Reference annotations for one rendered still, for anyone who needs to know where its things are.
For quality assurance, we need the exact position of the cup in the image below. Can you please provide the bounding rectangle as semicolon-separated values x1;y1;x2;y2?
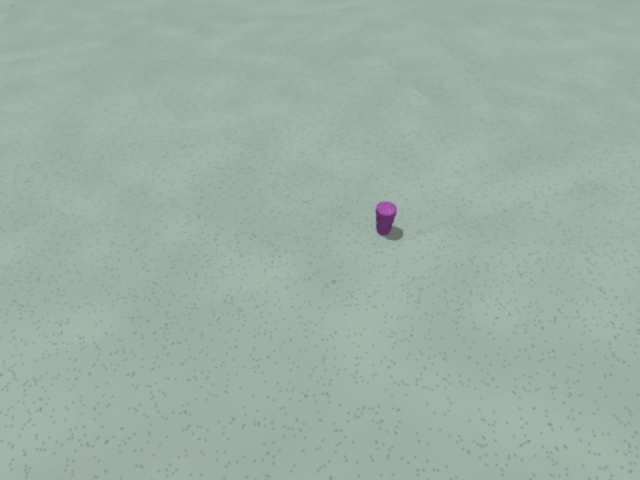
376;202;397;235

